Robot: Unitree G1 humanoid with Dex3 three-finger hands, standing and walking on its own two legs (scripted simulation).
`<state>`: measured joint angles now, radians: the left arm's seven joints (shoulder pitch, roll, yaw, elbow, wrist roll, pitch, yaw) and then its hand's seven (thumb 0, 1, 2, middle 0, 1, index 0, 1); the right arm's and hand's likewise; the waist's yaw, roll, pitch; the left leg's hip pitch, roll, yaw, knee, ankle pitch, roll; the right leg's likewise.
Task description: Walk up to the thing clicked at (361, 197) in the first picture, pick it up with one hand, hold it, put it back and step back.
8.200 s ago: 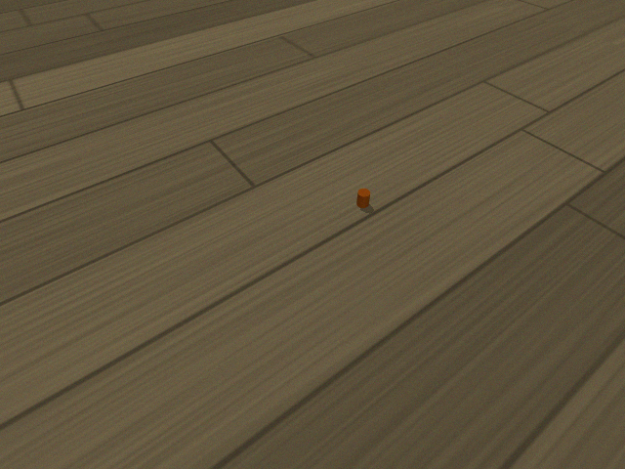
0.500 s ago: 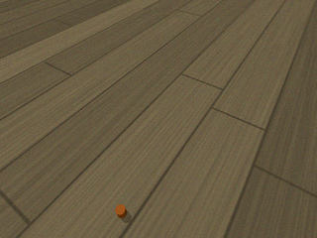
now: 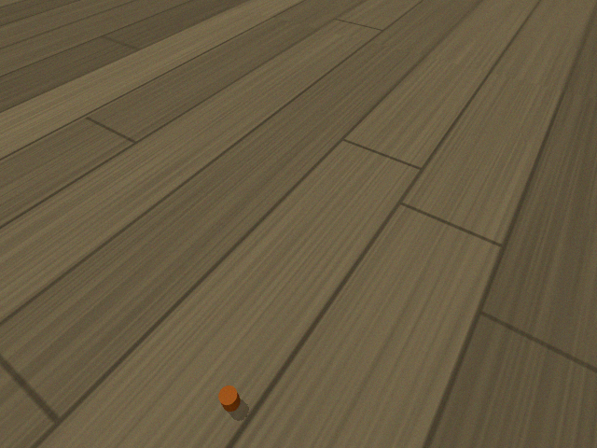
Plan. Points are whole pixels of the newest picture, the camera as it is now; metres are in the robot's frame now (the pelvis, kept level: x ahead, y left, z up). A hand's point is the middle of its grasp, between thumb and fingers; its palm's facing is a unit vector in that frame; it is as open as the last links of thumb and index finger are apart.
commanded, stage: stand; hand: left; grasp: from above
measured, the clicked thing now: (229, 398) +0.40 +0.25 -0.75
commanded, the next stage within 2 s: rise first in 0.12 s
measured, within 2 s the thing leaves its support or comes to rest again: neither
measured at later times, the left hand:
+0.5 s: hand out of the picture +0.14 +0.25 -0.17, palm faces -0.03 -0.93 -0.36, open 9.7 cm
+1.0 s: hand out of the picture +0.12 +0.26 -0.23, palm faces -0.16 -0.87 -0.47, open 14.2 cm
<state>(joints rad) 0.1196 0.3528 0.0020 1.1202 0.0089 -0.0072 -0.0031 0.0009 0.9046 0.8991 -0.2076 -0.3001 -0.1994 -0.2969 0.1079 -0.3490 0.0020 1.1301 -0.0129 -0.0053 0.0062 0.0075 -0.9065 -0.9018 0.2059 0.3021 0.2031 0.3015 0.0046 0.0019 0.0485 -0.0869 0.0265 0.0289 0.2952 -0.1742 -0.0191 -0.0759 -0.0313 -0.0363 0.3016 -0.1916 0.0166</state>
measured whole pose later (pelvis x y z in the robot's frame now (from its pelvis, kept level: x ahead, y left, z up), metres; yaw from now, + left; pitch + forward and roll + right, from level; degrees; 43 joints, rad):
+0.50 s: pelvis -0.02 +0.00 -0.02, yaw +0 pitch +6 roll +0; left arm -0.04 0.34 0.15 1.00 0.12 0.02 -0.02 0.00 0.36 0.95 -0.12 -0.79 -0.12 -0.78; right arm 0.23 -0.25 -0.03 0.76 0.03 -0.03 -0.02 0.01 -0.92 -0.91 0.20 0.30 0.20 0.30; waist -0.02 -0.01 0.02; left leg -0.43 0.04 0.02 0.60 -0.28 -0.02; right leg -0.41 -0.03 -0.03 0.59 -0.29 0.01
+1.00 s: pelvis -0.02 +0.01 -0.09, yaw +0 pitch +17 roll -2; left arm 0.24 0.31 0.12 0.49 0.26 0.19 0.02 -0.01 -0.53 0.99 -0.07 -1.06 -0.06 -1.07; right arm 0.19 -0.23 -0.03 0.57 0.01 -0.12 -0.01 0.01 -0.89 -0.90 0.20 0.30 0.20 0.30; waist -0.02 0.01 -0.10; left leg -0.91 0.04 -0.01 1.13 -0.52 0.00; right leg -0.87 -0.03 -0.04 1.09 -0.52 0.02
